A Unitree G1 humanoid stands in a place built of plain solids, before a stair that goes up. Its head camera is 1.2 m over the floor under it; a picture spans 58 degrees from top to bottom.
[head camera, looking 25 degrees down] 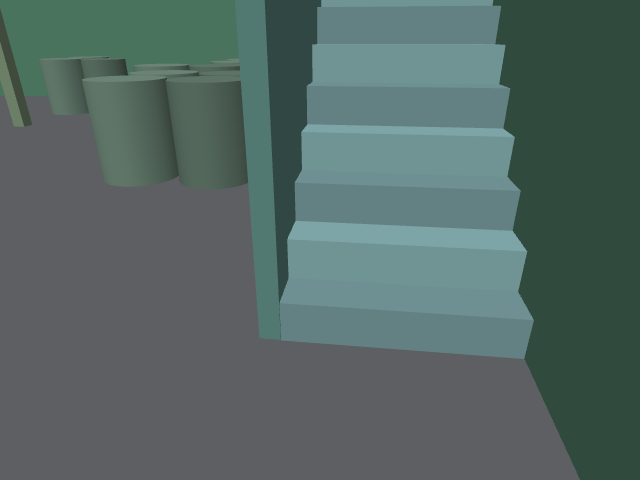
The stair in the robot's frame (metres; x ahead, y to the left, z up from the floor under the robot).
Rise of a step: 0.19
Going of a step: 0.22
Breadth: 1.02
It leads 7 degrees to the right of straight ahead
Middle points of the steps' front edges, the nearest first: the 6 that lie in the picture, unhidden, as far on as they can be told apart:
1.47 -0.34 0.20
1.68 -0.36 0.39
1.90 -0.39 0.58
2.11 -0.41 0.78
2.33 -0.44 0.97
2.54 -0.46 1.17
